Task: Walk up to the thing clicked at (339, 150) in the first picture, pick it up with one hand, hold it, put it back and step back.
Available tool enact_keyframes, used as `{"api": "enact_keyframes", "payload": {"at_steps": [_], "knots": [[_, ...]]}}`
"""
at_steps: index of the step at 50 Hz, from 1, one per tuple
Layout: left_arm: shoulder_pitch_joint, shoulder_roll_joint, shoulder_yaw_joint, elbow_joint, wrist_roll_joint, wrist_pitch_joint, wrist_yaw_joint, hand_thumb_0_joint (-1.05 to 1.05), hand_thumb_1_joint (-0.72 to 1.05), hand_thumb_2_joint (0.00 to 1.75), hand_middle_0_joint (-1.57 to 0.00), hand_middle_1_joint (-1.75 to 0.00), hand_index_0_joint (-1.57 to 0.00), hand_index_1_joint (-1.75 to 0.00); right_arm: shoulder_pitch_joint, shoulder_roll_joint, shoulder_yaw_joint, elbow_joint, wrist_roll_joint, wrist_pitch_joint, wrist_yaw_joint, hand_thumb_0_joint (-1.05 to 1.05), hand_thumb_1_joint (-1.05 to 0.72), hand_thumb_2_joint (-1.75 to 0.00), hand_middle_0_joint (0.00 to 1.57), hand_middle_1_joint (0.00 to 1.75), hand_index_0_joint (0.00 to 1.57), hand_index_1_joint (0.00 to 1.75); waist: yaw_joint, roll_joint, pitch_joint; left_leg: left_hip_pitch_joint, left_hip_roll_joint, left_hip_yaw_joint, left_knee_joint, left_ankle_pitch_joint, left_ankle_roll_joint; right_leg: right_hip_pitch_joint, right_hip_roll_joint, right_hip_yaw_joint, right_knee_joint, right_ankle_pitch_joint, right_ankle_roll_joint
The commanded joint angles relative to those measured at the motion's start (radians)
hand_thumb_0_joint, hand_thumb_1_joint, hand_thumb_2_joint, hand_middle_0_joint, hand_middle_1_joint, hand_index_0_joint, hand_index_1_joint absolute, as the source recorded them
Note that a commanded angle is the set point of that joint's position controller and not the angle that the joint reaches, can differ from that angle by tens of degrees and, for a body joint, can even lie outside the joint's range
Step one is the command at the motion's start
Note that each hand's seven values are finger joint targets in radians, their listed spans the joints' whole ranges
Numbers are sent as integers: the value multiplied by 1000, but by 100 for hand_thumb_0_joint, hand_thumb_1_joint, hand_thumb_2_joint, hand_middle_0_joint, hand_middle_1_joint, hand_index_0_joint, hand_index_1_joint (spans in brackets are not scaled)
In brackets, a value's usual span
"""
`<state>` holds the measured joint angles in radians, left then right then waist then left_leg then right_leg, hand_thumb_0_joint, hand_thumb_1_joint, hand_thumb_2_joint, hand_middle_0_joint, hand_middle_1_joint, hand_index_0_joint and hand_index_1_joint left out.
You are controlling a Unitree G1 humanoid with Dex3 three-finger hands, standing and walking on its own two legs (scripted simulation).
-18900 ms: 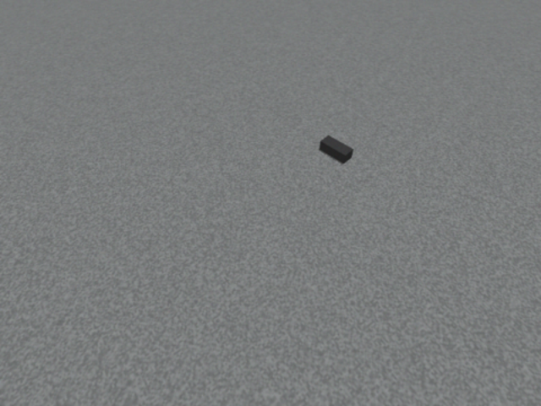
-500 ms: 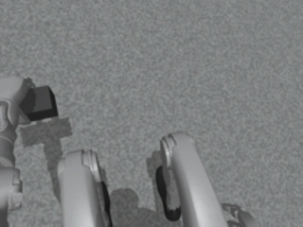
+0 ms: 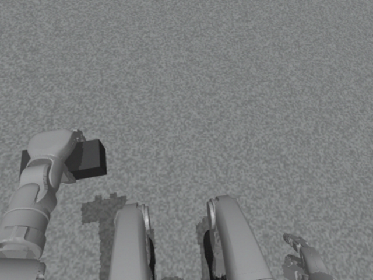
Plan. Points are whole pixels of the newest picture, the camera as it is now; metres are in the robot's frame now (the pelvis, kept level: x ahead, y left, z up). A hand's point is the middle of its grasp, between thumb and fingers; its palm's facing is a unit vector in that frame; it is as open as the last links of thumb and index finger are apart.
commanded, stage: lift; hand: left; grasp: from above
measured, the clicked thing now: (66, 163) +0.40 +0.27 -0.12
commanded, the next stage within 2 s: hold in 0.86 s
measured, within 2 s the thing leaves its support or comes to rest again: neither
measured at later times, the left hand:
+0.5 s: hand (33, 153) +0.35 +0.24 +0.07, palm faces -0.47 -0.09 -0.88, open 9.8 cm
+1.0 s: hand (20, 112) +0.38 +0.23 +0.14, palm faces -0.45 -0.11 -0.89, open 9.8 cm
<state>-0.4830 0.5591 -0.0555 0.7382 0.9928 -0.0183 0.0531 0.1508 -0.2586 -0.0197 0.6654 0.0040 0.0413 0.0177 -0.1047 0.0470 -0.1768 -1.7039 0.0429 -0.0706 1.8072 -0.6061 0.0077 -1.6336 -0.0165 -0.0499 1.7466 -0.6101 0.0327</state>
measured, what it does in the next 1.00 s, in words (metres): rises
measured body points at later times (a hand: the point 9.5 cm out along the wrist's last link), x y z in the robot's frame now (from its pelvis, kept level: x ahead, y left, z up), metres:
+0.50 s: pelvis +0.03 +0.00 +0.16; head +0.10 +0.01 +0.60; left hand +0.37 +0.25 +0.12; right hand +0.13 -0.26 +0.04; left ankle +0.09 +0.12 -0.49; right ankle +0.09 -0.14 -0.48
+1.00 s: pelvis +0.08 +0.00 +0.23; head +0.12 -0.01 +0.67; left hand +0.40 +0.23 +0.20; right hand +0.17 -0.27 +0.10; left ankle +0.09 +0.12 -0.48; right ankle +0.09 -0.14 -0.48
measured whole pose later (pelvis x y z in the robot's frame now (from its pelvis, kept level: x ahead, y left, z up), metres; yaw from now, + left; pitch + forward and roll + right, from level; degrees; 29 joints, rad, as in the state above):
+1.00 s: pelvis +0.08 +0.00 +0.23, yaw +2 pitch +9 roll -1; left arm -0.31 0.37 -0.18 0.85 0.99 0.05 0.14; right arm 0.26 -0.25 -0.05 0.76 0.03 0.00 -0.04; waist -0.06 0.03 -0.07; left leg -0.56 0.04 0.02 0.77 -0.36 -0.01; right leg -0.54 -0.02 0.00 0.74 -0.36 0.02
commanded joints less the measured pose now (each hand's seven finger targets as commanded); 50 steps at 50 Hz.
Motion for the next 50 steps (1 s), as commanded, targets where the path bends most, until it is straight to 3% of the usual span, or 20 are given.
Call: {"api": "enact_keyframes", "payload": {"at_steps": [1,5,6,9,10,13,15,17,21,29,41,46,50], "knots": [[-317,239,75,-263,-16,16,62,0,78,75,-109,-60,-111,-59,94,-168,-60,-66,12,-16,-33,0,-88,-89,20,30,20,30,-4,150,-539,603,-27,20,-401,73,10,374,42,0,-358,110,-50],[-231,217,74,-224,-12,38,73,0,81,77,-111,-61,-113,-60,77,-159,-53,-52,24,-23,-49,0,-88,-89,20,30,20,30,13,107,-450,674,-24,8,-514,52,6,468,46,6,-452,93,-50],[-236,184,47,-208,-10,42,72,0,82,77,-112,-62,-113,-60,77,-156,-53,-50,26,-25,-53,0,-88,-89,20,30,20,30,2,106,-421,697,-21,-1,-549,42,4,484,49,6,-471,92,-50],[-203,151,28,-164,-5,49,81,0,80,75,-110,-62,-112,-61,76,-150,-51,-34,30,-37,-64,0,-89,-90,20,30,20,30,9,92,-349,754,-18,-3,-621,54,0,529,50,10,-537,102,-52],[-212,125,5,-173,-9,48,83,0,79,75,-110,-62,-111,-61,78,-144,-50,-35,32,-43,-67,0,-89,-90,20,30,20,30,0,67,-349,768,-20,3,-634,71,1,563,52,15,-566,111,-53],[-217,126,7,-159,-12,48,93,0,75,74,-107,-62,-108,-61,81,-144,-51,-29,33,-59,-74,0,-89,-90,20,30,20,30,17,92,-315,829,-21,-1,-716,50,-2,627,52,25,-634,104,-50],[-233,87,-21,-164,-10,42,99,0,75,74,-107,-61,-108,-60,82,-141,-52,-25,33,-71,-77,0,-89,-90,20,30,20,30,14,91,-306,883,-16,-9,-764,49,-6,654,54,25,-669,116,-50],[-221,107,-8,-140,0,40,113,0,72,71,-105,-58,-106,-58,84,-141,-53,-20,31,-82,-81,0,-89,-90,20,30,20,30,23,98,-295,928,-19,-10,-805,56,-9,696,54,27,-704,121,-49],[-244,71,-34,-135,1,43,138,0,69,66,-103,-56,-104,-55,97,-133,-50,-5,29,-94,-85,0,-89,-90,20,30,20,30,22,77,-277,1011,-22,10,-864,139,-12,788,56,30,-781,178,-51],[-194,73,-24,-80,-1,68,165,0,74,75,-110,-56,-109,-57,124,-137,-55,10,26,-100,-81,0,-89,-90,20,30,20,30,37,40,-254,1144,-35,52,-960,302,-12,953,50,38,-914,307,-47],[-173,39,-38,-76,-4,71,150,0,78,75,-113,-56,-112,-57,126,-130,-66,-2,26,-81,-70,0,-89,-89,20,30,20,30,49,2,-217,1280,-51,76,-1075,476,-6,1158,39,58,-1065,480,-31],[-190,33,-43,-94,-4,62,145,0,79,76,-113,-58,-113,-58,121,-136,-73,-4,29,-74,-67,0,-89,-89,20,30,20,30,46,16,-198,1352,-50,81,-1128,500,-12,1187,40,53,-1109,491,-33],[-171,30,-45,-108,7,64,147,0,78,70,-110,-56,-111,-55,120,-142,-80,-5,30,-68,-64,0,-89,-89,20,30,20,30,54,20,-220,1425,-46,82,-1150,601,-18,1222,43,43,-1118,565,-37]]}}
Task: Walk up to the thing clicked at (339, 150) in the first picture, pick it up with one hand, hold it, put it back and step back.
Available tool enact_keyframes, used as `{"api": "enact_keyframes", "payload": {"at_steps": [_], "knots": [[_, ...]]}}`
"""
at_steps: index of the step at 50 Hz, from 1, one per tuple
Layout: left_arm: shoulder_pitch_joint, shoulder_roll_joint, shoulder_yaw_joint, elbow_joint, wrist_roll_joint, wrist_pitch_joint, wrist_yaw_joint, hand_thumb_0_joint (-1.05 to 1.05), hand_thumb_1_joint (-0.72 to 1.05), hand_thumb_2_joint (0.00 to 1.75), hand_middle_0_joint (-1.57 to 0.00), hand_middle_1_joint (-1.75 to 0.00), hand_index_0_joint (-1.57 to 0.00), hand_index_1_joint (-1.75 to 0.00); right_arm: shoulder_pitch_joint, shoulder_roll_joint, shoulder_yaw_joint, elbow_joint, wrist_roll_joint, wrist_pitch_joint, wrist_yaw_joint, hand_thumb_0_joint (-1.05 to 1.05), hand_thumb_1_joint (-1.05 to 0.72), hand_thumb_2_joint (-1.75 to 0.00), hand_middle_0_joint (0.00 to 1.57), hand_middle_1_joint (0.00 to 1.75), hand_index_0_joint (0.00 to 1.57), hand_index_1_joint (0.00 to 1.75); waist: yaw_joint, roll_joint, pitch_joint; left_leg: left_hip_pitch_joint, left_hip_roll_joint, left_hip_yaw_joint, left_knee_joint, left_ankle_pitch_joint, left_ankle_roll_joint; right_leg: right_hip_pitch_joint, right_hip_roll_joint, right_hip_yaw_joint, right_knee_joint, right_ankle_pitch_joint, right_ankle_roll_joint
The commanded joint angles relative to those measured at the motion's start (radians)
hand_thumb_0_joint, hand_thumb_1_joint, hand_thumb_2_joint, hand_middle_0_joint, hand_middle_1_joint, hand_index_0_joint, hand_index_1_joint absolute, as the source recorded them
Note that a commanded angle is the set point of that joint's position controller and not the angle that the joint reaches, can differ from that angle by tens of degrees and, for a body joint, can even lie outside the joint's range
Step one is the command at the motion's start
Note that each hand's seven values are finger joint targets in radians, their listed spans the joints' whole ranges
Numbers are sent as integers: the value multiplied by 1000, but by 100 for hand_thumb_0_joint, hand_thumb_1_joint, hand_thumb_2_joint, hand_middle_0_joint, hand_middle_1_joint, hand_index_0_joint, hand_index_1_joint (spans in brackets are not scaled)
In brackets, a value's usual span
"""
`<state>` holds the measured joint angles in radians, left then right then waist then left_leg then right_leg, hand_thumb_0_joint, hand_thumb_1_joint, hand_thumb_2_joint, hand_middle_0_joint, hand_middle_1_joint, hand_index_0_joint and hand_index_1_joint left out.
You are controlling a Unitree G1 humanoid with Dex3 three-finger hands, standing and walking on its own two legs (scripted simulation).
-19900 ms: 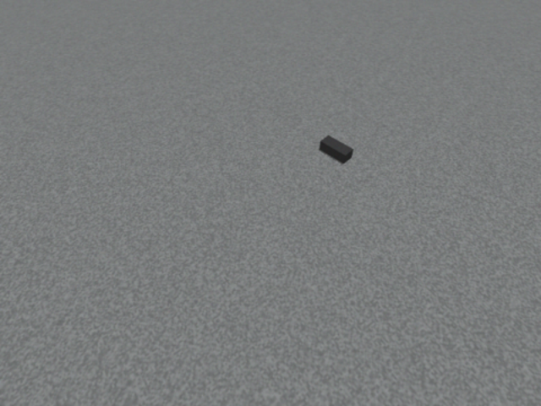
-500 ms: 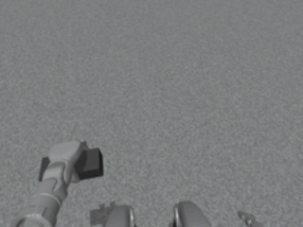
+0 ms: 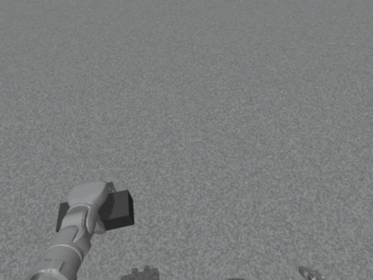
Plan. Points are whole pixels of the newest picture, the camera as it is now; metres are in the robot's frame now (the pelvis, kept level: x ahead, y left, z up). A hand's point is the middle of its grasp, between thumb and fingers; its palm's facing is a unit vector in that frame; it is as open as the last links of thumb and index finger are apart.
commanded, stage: hold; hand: left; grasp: from above
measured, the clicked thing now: (97, 214) +0.31 +0.23 -0.11
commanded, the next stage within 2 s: crouch in 1.86 s
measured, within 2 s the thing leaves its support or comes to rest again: neither
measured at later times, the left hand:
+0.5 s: hand (91, 207) +0.31 +0.23 -0.05, palm faces -0.46 -0.07 -0.88, open 9.8 cm
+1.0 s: hand (87, 219) +0.27 +0.22 -0.03, palm faces -0.45 -0.06 -0.89, open 9.8 cm
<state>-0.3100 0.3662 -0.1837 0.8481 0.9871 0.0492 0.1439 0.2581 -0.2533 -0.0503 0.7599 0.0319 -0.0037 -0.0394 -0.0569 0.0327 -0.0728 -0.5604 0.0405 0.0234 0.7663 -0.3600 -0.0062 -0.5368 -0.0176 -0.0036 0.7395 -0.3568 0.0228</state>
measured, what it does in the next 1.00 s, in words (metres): stands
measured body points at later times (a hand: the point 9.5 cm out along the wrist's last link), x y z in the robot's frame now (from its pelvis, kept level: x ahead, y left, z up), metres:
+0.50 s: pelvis +0.01 +0.00 +0.02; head +0.02 -0.01 +0.47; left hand +0.33 +0.23 +0.01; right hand +0.11 -0.27 -0.10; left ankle +0.01 +0.12 -0.71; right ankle +0.01 -0.14 -0.71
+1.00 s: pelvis -0.02 +0.00 +0.02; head -0.01 -0.02 +0.47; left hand +0.29 +0.22 +0.02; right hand +0.11 -0.26 -0.09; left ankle +0.01 +0.12 -0.71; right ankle +0.01 -0.14 -0.71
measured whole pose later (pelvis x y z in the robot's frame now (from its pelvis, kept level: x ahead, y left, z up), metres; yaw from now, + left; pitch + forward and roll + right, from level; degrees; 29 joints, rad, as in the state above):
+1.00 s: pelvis -0.02 +0.00 +0.02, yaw -1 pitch +1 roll +0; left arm -0.24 0.37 -0.23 0.69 1.00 0.05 0.01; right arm 0.20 -0.26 -0.04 0.70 0.05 0.04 -0.03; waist -0.01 0.05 -0.02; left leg -0.31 0.03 0.04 0.54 -0.24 0.00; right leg -0.30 -0.03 0.01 0.52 -0.24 0.03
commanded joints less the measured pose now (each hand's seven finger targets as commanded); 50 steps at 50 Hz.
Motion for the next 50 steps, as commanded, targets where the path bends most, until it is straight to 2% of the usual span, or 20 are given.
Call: {"api": "enact_keyframes", "payload": {"at_steps": [1,3,4,10,12,14,16,22,26,28,31,32,33,35,37,40,42,44,46,50], "knots": [[-363,225,81,-232,12,-4,54,0,77,70,-109,-55,-111,-54,11,-151,-53,-99,3,-21,-8,0,-89,-89,20,30,20,30,-1,40,-322,300,-41,-15,-117,369,-6,124,47,-6,-117,316,-27],[-362,218,74,-222,19,-4,49,0,76,69,-109,-54,-110,-53,8,-152,-54,-100,3,-17,-6,0,-89,-89,20,30,20,30,-8,29,-286,297,-40,-15,-134,358,-6,124,48,-9,-133,306,-27],[-356,221,71,-218,26,-3,48,0,75,70,-109,-53,-110,-53,2,-151,-53,-103,5,-15,-5,0,-89,-89,20,30,20,30,5,27,-282,300,-44,-13,-141,358,-4,140,45,-7,-142,312,-27],[-339,207,66,-223,13,6,30,0,77,72,-110,-56,-110,-55,-5,-153,-55,-112,4,-10,2,0,-89,-89,20,30,20,30,9,10,-295,334,-45,-6,-153,439,0,197,46,-5,-158,388,-21],[-312,214,71,-204,25,8,22,0,77,73,-111,-56,-111,-56,-11,-151,-57,-119,6,-5,4,0,-89,-89,20,30,20,30,17,-1,-275,325,-50,5,-155,444,6,206,42,1,-169,410,-18],[-346,212,68,-234,23,4,9,0,78,73,-110,-57,-111,-56,-6,-153,-60,-119,5,-1,7,0,-89,-89,20,30,20,30,11,10,-282,334,-46,1,-166,453,3,216,46,-1,-168,409,-22],[-331,216,69,-248,20,4,-6,0,79,72,-110,-57,-112,-56,-16,-156,-63,-133,5,2,10,0,-89,-89,20,30,20,30,25,27,-283,363,-41,3,-175,467,3,216,47,-8,-180,400,-25],[-330,225,70,-280,19,-3,-33,0,76,71,-110,-55,-111,-55,-46,-155,-53,-165,9,14,7,0,-89,-90,20,30,20,30,29,14,-240,357,-44,2,-219,383,4,239,47,-8,-217,338,-26],[-325,231,80,-320,23,-5,-38,0,74,72,-109,-57,-110,-57,-49,-151,-50,-170,9,17,7,0,-90,-90,20,30,20,30,33,18,-250,371,-45,7,-230,382,7,252,44,-2,-224,344,-26],[-335,218,67,-329,28,-4,-40,0,74,74,-109,-58,-109,-58,-60,-149,-50,-178,10,19,6,0,-90,-90,20,30,20,30,35,18,-243,381,-42,5,-241,381,6,243,47,-7,-230,338,-29],[-313,216,67,-299,24,0,-36,0,74,72,-109,-58,-109,-57,-77,-148,-45,-181,11,19,6,0,-90,-90,20,30,20,30,34,12,-187,362,-44,4,-266,299,6,237,45,-8,-257,265,-29],[-360,213,62,-350,19,-5,-40,0,73,69,-107,-58,-109,-56,-75,-150,-45,-181,11,17,7,0,-90,-90,20,30,20,30,29,22,-210,373,-41,3,-269,287,6,236,46,-3,-256,257,-29],[-343,230,74,-331,19,-3,-41,0,74,69,-108,-57,-109,-56,-84,-150,-45,-180,12,16,5,0,-89,-90,20,30,20,30,38,31,-212,380,-41,3,-274,284,4,241,46,-5,-261,248,-29],[-307,213,64,-312,20,1,-50,0,71,70,-107,-56,-108,-55,-89,-147,-42,-184,12,16,6,0,-90,-90,20,30,20,30,39,-5,-196,373,-41,2,-277,279,9,251,45,-5,-269,244,-28],[-323,228,71,-343,20,-1,-54,0,73,70,-107,-58,-108,-57,-101,-143,-39,-188,15,15,3,0,-90,-90,20,30,20,30,48,7,-209,374,-49,10,-279,275,11,262,41,2,-277,242,-27],[-350,228,65,-370,16,-5,-64,0,74,70,-107,-59,-109,-58,-108,-143,-37,-186,14,14,2,0,-89,-90,20,30,20,30,40,8,-208,381,-47,11,-288,264,13,260,41,3,-284,237,-26],[-303,211,60,-328,11,-3,-68,0,73,68,-107,-59,-109,-57,-120,-142,-32,-191,15,12,1,0,-90,-90,20,30,20,30,42,-17,-153,361,-46,7,-305,212,11,253,42,-3,-299,182,-27],[-337,237,75,-379,12,-8,-70,0,76,65,-106,-60,-109,-57,-131,-140,-30,-195,17,9,0,0,-89,-90,20,30,20,30,52,25,-175,369,-48,8,-316,181,9,250,40,4,-305,154,-29],[-327,215,57,-380,15,-4,-75,0,74,66,-106,-58,-109,-56,-141,-137,-25,-201,17,9,0,0,-90,-90,20,30,20,30,46,6,-172,379,-46,8,-319,179,12,252,38,4,-310,149,-29],[-325,219,62,-390,13,-1,-75,0,73,69,-107,-59,-109,-57,-151,-136,-23,-198,18,7,-3,0,-90,-90,20,30,20,30,49,1,-170,385,-46,6,-322,188,11,258,39,1,-314,155,-27]]}}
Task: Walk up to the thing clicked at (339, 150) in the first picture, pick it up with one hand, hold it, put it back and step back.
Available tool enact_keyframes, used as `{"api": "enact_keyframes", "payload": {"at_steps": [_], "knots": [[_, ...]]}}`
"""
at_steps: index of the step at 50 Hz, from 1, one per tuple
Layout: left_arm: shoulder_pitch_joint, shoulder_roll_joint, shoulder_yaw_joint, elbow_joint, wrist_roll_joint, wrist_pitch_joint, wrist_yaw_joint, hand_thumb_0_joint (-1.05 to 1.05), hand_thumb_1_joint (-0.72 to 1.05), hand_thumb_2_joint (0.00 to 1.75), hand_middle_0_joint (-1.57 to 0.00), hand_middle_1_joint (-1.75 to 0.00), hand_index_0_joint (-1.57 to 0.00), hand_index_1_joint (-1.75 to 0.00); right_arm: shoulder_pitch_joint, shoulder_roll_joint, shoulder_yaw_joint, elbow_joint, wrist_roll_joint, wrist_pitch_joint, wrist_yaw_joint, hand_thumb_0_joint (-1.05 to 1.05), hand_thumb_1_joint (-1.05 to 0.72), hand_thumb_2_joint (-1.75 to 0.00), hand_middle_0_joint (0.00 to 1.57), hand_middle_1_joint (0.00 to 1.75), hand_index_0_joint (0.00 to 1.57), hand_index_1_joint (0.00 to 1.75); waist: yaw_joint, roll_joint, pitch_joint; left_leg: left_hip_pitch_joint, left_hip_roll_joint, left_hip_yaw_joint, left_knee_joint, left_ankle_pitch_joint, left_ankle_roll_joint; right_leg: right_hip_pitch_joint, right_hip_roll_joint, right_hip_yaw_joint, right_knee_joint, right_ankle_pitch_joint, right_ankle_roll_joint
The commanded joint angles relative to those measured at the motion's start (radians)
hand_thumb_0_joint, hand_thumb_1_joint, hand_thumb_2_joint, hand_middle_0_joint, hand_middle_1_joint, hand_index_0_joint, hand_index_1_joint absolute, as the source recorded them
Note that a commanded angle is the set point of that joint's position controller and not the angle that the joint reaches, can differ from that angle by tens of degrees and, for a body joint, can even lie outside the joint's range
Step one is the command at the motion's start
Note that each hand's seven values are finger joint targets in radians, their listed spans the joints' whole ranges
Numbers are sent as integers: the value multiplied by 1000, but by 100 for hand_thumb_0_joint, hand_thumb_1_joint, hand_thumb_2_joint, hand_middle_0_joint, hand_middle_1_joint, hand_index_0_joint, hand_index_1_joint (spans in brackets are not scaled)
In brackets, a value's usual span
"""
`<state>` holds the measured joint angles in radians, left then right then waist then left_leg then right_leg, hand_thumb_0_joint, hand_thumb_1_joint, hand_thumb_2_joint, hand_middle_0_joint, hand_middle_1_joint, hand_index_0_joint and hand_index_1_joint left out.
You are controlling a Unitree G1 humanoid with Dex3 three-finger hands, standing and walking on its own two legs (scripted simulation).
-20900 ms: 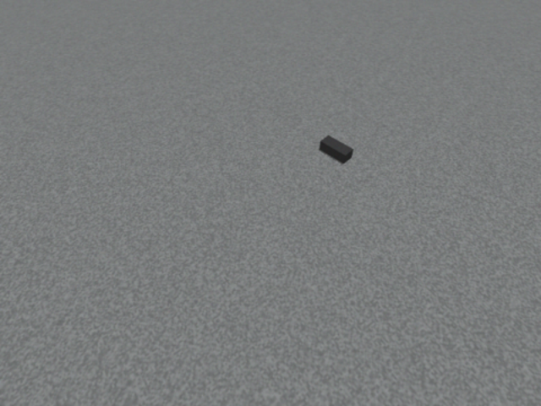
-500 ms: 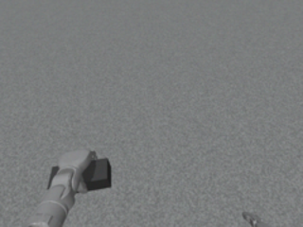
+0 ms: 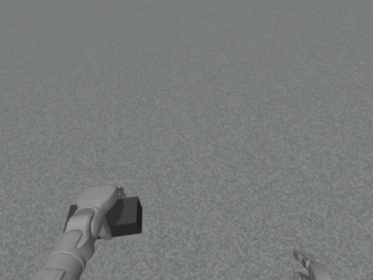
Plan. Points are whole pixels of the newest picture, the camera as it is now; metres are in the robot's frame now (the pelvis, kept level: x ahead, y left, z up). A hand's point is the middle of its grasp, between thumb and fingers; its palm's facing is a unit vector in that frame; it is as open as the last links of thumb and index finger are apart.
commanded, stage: hold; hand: left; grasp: from above
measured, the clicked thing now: (106, 219) +0.30 +0.23 -0.08
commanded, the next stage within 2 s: crouch in 0.86 s
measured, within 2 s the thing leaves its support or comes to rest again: neither
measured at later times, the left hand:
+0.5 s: hand (105, 216) +0.29 +0.22 -0.04, palm faces -0.47 -0.06 -0.88, open 9.8 cm
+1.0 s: hand (107, 210) +0.30 +0.21 -0.04, palm faces -0.45 -0.06 -0.89, open 9.8 cm
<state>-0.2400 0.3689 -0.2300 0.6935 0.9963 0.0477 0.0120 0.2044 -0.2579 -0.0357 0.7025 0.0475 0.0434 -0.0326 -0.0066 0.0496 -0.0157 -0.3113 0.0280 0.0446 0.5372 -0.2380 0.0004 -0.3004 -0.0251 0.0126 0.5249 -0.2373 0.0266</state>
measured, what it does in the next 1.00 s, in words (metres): stands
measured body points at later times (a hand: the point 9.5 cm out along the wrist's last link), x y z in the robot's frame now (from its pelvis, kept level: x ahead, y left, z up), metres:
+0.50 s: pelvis +0.00 +0.00 +0.00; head +0.01 -0.02 +0.45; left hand +0.31 +0.22 +0.01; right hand +0.15 -0.26 -0.11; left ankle +0.03 +0.12 -0.73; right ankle +0.02 -0.14 -0.73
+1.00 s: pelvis +0.01 -0.01 +0.00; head +0.02 -0.03 +0.45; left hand +0.32 +0.21 +0.01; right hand +0.16 -0.26 -0.11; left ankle +0.03 +0.12 -0.73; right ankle +0.02 -0.14 -0.73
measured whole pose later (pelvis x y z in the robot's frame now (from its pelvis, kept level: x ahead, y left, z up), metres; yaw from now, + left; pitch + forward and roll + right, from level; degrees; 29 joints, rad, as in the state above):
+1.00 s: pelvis +0.01 -0.01 +0.00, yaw +0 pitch +1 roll +0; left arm -0.22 0.37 -0.23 0.64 1.00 0.04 -0.01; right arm 0.18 -0.25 -0.04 0.71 0.05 0.06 -0.05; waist 0.01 0.05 -0.01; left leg -0.26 0.03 0.04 0.48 -0.23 -0.01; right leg -0.25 -0.02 0.01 0.48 -0.24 0.02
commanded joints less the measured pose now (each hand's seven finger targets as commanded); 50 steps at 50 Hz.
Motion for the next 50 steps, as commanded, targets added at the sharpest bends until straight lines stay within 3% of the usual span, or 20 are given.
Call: {"api": "enact_keyframes", "payload": {"at_steps": [1,11,14,15,16,20,23,24,28,30,34,36,37,40,41,44,47,48,49,50], "knots": [[-422,230,116,-262,1,-1,60,0,75,69,-107,-60,-109,-58,-99,-135,-39,-142,4,-42,-11,0,-90,-90,20,30,20,30,3,-4,-240,142,-31,-16,-98,56,2,23,48,-16,-98,29,-33],[-402,215,102,-273,-6,9,29,0,74,74,-108,-63,-109,-61,-112,-129,-32,-137,5,-43,-15,0,-90,-90,20,30,20,30,4,-10,-243,171,-29,-18,-104,110,4,42,45,-16,-104,81,-30],[-360,203,97,-237,-10,12,15,0,74,73,-108,-62,-110,-60,-117,-126,-29,-138,6,-44,-15,0,-90,-90,20,30,20,30,2,-26,-199,152,-26,-22,-115,89,4,32,46,-18,-112,59,-31],[-352,223,117,-251,-11,8,12,0,76,73,-108,-62,-110,-60,-123,-122,-29,-141,7,-44,-15,0,-90,-90,20,30,20,30,20,-16,-206,146,-30,-17,-116,89,4,45,46,-18,-114,54,-31],[-322,198,96,-231,-6,8,6,0,75,73,-109,-61,-110,-60,-123,-119,-27,-145,6,-44,-15,0,-90,-90,20,30,20,30,9,-33,-196,142,-33,-15,-113,99,8,47,44,-16,-115,63,-30],[-384,232,115,-294,4,-7,4,0,73,72,-107,-61,-108,-59,-119,-119,-29,-147,8,-40,-18,0,-90,-90,20,30,20,30,14,3,-263,182,-36,-12,-104,162,5,63,45,-14,-100,120,-34],[-423,240,124,-296,6,-10,26,0,77,73,-110,-61,-111,-60,-108,-125,-32,-135,5,-40,-19,0,-90,-90,20,30,20,30,2,10,-269,200,-31,-14,-101,170,2,57,47,-17,-100,132,-33],[-429,239,122,-305,4,-10,33,0,79,73,-112,-59,-113,-58,-117,-123,-29,-140,8,-40,-20,0,-90,-90,20,30,20,30,12,23,-269,201,-32,-15,-104,170,-1,53,49,-21,-101,124,-36],[-396,229,125,-276,4,-2,50,0,79,71,-111,-61,-113,-59,-115,-124,-33,-132,6,-39,-20,0,-90,-90,20,30,20,30,8,-4,-254,192,-33,-11,-103,169,2,58,47,-19,-106,128,-32],[-374,226,123,-223,7,4,48,0,77,71,-110,-60,-112,-58,-111,-126,-35,-122,5,-37,-18,0,-90,-90,20,30,20,30,6,-20,-219,174,-30,-14,-106,163,2,50,47,-22,-109,122,-32],[-382,200,94,-249,-1,3,28,0,79,72,-110,-61,-112,-59,-114,-121,-38,-131,6,-35,-15,0,-90,-90,20,30,20,30,7,-21,-238,185,-33,-12,-105,177,6,65,43,-20,-111,138,-30],[-346,225,118,-235,-5,2,20,0,78,72,-110,-60,-112,-59,-116,-124,-38,-134,6,-34,-17,0,-90,-90,20,30,20,30,16,-41,-252,179,-39,-10,-99,196,11,90,40,-17,-113,158,-26],[-354,208,101,-269,-8,-2,15,0,77,73,-110,-60,-112,-59,-120,-117,-36,-140,6,-33,-16,0,-90,-90,20,30,20,30,15,-30,-260,185,-40,-7,-99,198,11,91,38,-15,-112,165,-27],[-318,202,104,-252,-7,-4,13,0,78,72,-110,-60,-112,-59,-121,-115,-36,-143,7,-30,-18,0,-90,-90,20,30,20,30,17,-31,-224,170,-38,-9,-107,185,9,77,42,-20,-116,146,-30],[-322,218,126,-274,-4,-8,16,0,78,72,-110,-60,-112,-59,-117,-119,-38,-148,7,-29,-18,0,-90,-90,20,30,20,30,19,-33,-244,178,-40,-8,-106,187,10,85,40,-18,-116,148,-30],[-394,237,121,-314,9,-12,26,0,79,71,-111,-59,-113,-57,-121,-117,-34,-142,7,-26,-22,0,-90,-90,20,30,20,30,7,-9,-270,196,-43,-4,-98,202,10,81,40,-12,-109,170,-28],[-416,265,150,-320,20,-10,46,0,79,73,-112,-58,-113,-57,-115,-120,-38,-133,8,-24,-25,0,-90,-90,20,30,20,30,19,16,-306,224,-40,-7,-93,245,4,94,43,-18,-98,204,-33],[-412,234,127,-309,16,-6,52,0,83,73,-110,-62,-115,-58,-113,-119,-37,-132,6,-24,-24,0,-89,-90,20,30,20,30,10,3,-299,224,-38,-7,-91,248,4,87,44,-19,-100,207,-32],[-410,219,117,-286,17,-1,57,0,75,70,-102,-59,-107,-54,-103,-123,-38,-126,5,-25,-22,0,-86,-89,20,30,20,30,1,-13,-275,217,-33,-8,-94,241,4,82,47,-22,-100,202,-32],[-366,208,119,-243,19,4,61,0,73,67,-108,-56,-109,-55,-103,-120,-39,-122,6,-24,-20,0,-89,-90,20,30,20,30,7,-24,-237,195,-36,-7,-100,231,6,76,45,-23,-106,194,-32]]}}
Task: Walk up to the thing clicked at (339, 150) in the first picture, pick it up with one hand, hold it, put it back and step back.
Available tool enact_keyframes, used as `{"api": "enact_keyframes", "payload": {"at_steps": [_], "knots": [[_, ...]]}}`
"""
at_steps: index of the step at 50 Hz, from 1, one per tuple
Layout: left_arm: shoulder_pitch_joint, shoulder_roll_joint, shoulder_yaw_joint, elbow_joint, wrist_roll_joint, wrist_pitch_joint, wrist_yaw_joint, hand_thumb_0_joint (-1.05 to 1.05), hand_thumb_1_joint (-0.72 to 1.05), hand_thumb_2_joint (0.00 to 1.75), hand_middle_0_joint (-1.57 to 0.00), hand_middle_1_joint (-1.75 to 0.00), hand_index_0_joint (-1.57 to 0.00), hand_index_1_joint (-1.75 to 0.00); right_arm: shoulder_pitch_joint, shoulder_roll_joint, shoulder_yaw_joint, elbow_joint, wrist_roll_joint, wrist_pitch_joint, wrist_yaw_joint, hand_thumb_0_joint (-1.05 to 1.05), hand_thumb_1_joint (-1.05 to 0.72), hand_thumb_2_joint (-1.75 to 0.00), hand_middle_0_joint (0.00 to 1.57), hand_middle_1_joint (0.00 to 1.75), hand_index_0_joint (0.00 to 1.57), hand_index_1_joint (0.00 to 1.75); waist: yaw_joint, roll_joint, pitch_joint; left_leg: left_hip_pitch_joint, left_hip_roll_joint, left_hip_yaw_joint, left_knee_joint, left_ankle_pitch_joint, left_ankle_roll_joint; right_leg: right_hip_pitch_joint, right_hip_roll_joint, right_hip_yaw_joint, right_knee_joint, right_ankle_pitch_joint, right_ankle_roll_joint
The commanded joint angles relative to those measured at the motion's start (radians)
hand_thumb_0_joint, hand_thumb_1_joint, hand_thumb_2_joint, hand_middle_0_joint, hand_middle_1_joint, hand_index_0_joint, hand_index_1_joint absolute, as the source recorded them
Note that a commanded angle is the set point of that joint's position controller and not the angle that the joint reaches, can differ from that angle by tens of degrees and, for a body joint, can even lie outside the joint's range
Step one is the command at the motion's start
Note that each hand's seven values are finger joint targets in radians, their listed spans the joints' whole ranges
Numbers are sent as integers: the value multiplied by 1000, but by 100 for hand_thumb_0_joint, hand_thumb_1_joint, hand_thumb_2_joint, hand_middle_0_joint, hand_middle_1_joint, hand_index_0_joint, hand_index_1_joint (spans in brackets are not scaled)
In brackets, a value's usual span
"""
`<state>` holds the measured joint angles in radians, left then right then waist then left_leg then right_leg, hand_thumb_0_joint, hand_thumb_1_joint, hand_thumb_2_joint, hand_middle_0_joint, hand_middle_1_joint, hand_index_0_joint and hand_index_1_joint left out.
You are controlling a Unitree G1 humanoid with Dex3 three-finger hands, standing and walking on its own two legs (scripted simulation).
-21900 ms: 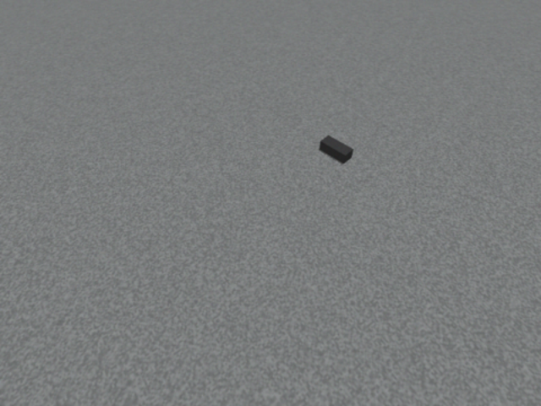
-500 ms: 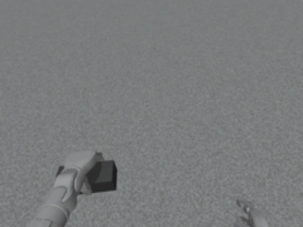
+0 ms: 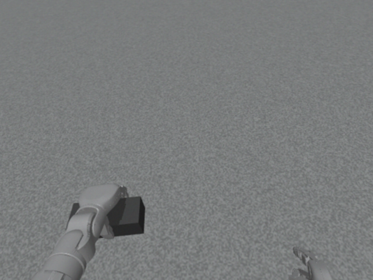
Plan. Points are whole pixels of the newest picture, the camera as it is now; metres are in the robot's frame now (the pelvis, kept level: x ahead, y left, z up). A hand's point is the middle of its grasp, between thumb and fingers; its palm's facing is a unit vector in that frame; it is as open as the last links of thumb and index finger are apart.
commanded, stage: crouch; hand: left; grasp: from above
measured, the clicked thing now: (108, 218) +0.29 +0.23 -0.08
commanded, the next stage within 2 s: lower in 1.92 s
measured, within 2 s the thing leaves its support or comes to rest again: neither
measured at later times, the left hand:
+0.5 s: hand (120, 230) +0.30 +0.23 -0.19, palm faces -0.45 +0.03 -0.89, open 9.8 cm
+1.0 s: hand (139, 238) +0.36 +0.24 -0.43, palm faces -0.48 -0.01 -0.87, open 9.8 cm
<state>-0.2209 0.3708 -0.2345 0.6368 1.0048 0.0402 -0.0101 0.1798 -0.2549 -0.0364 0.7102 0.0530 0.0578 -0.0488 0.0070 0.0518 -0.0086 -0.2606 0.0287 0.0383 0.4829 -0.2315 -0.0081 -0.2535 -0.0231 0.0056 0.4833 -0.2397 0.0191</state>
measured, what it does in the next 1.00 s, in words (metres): lowers itself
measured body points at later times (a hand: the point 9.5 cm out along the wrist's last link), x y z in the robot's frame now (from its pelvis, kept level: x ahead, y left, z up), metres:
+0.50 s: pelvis -0.03 +0.01 -0.07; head +0.07 +0.02 +0.37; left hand +0.32 +0.23 -0.14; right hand +0.07 -0.28 -0.19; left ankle +0.01 +0.12 -0.74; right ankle +0.01 -0.13 -0.74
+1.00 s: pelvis -0.07 +0.01 -0.28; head +0.14 +0.04 +0.12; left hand +0.38 +0.23 -0.38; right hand -0.03 -0.26 -0.40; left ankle +0.01 +0.13 -0.74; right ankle +0.01 -0.13 -0.74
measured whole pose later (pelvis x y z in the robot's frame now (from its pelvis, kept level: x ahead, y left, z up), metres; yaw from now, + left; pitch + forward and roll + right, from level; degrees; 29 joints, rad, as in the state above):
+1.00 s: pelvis -0.07 +0.01 -0.28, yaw -1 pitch +36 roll -5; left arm -0.76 0.49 0.00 1.27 1.19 -0.08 0.36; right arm 0.22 -0.22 -0.03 0.76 -0.07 -0.05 0.01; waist -0.19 0.05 -0.19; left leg -1.87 0.03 -0.05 1.86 -0.63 0.01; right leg -1.81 -0.02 -0.02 1.81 -0.64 0.04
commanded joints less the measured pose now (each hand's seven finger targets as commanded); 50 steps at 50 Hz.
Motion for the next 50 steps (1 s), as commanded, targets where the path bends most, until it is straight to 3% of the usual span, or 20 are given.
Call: {"api": "enact_keyframes", "payload": {"at_steps": [1,7,13,15,18,20,22,25,28,31,32,33,35,37,40,43,44,46,49,50], "knots": [[-361,198,124,-165,3,12,87,0,73,67,-108,-55,-110,-54,-82,-125,-41,-130,0,-37,-3,0,-89,-90,20,30,20,30,-7,-41,-219,130,-37,1,-46,204,15,23,42,-17,-73,177,-22],[-320,158,88,-73,23,-10,99,0,72,69,-109,-52,-109,-52,-64,-128,-51,-128,-6,-25,9,0,-89,-90,20,30,20,30,-21,-72,-184,92,-39,-6,-36,172,14,-16,38,-18,-62,144,-23],[-430,179,111,81,65,-46,215,0,75,70,-112,-52,-112,-53,-13,-133,-54,-87,-24,-18,18,0,-89,-90,20,30,20,30,-57,-78,-222,-14,-47,-5,85,152,13,-130,28,-15,35,144,-18],[-501,182,117,122,91,-65,264,0,76,69,-112,-53,-112,-53,14,-142,-61,-62,-36,-22,26,0,-89,-90,20,30,20,30,-76,-64,-261,-89,-40,-9,179,133,7,-229,30,-18,121,130,-21],[-559,134,107,174,132,-88,335,0,77,70,-114,-53,-113,-54,52,-144,-76,-47,-52,-37,38,0,-89,-90,20,30,20,30,-93,-18,-368,-204,-33,-17,346,107,-5,-406,32,-19,280,97,-31],[-592,185,145,197,167,-96,384,0,74,69,-112,-52,-112,-53,82,-158,-84,-44,-63,-44,45,0,-89,-90,20,30,20,30,-88,41,-444,-286,-26,-19,446,85,-7,-509,33,-20,384,70,-39],[-628,161,137,253,182,-89,422,0,74,68,-111,-54,-111,-54,99,-162,-86,-44,-70,-49,46,0,-89,-90,20,30,20,30,-110,52,-500,-347,-20,-28,524,63,-3,-611,36,-31,467,43,-41],[-712,224,173,309,188,-74,466,0,72,64,-106,-54,-109,-52,116,-175,-88,-35,-80,-59,36,0,-89,-90,20,30,20,30,-113,90,-551,-475,-15,-46,615,18,-4,-760,43,-43,588,-4,-48],[-759,255,195,347,174,-60,481,0,72,68,-107,-55,-108,-54,131,-179,-93,-36,-86,-74,26,0,-89,-90,20,30,20,30,-115,71,-619,-623,-17,-62,697,-80,3,-836,43,-47,683,-72,-50],[-786,231,185,387,145,-35,472,0,72,75,-109,-55,-109,-56,140,-179,-90,-31,-94,-85,22,0,-89,-90,20,30,20,30,-128,93,-700,-691,-12,-74,778,-91,6,-925,45,-52,780,-88,-55],[-801,257,198,399,143,-30,468,0,72,76,-110,-55,-109,-56,149,-183,-91,-25,-95,-87,20,0,-89,-90,20,30,20,30,-130,90,-731,-713,-12,-76,807,-90,5,-942,43,-54,807,-90,-55],[-766,240,194,463,134,-21,459,0,75,75,-111,-55,-111,-55,151,-181,-92,-16,-99,-88,21,0,-89,-90,20,30,20,30,-134,75,-712,-747,-9,-81,834,-87,6,-982,41,-58,835,-97,-56],[-797,295,222,441,133,-23,444,0,75,76,-111,-57,-111,-57,156,-182,-95,-16,-102,-94,21,0,-89,-90,20,30,20,30,-123,99,-770,-796,-15,-79,879,-106,7,-1002,41,-59,884,-114,-59],[-839,282,221,444,132,-29,431,0,76,80,-113,-57,-112,-59,156,-172,-90,-17,-108,-99,22,0,-89,-90,20,30,20,30,-144,94,-774,-887,-19,-73,941,-144,13,-1050,39,-59,930,-133,-57],[-824,291,231,513,131,-45,412,0,75,78,-111,-58,-111,-58,155,-172,-83,-24,-109,-102,25,0,-89,-90,20,30,20,30,-167,54,-679,-1025,-23,-84,982,-302,16,-1155,34,-65,971,-263,-58],[-879,348,256,502,148,-76,407,0,75,74,-109,-60,-110,-59,160,-183,-81,-26,-114,-111,33,0,-89,-90,20,30,20,30,-178,79,-716,-1072,-25,-98,1042,-364,18,-1249,34,-71,1035,-323,-59],[-896,341,253,476,150,-86,409,0,75,74,-108,-60,-110,-58,160,-183,-78,-27,-114,-113,35,0,-89,-90,20,30,20,30,-183,87,-740,-1070,-23,-106,1060,-370,16,-1274,32,-76,1059,-328,-60],[-960,410,283,428,176,-113,423,0,74,75,-110,-57,-111,-57,165,-193,-73,-17,-119,-119,39,0,-89,-90,20,30,20,30,-183,139,-800,-1081,-26,-102,1108,-353,14,-1315,33,-74,1105,-313,-61],[-962,414,295,428,192,-131,449,0,77,76,-111,-58,-112,-57,179,-194,-61,-7,-130,-127,51,0,-89,-90,20,30,20,30,-194,163,-855,-1078,-26,-101,1175,-286,14,-1364,28,-79,1163,-261,-58],[-1016,432,299,396,199,-138,460,0,74,77,-110,-58,-111,-58,186,-196,-59,-1,-133,-130,53,0,-89,-90,20,30,20,30,-199,190,-883,-1076,-24,-92,1199,-258,16,-1371,32,-80,1174,-238,-58]]}}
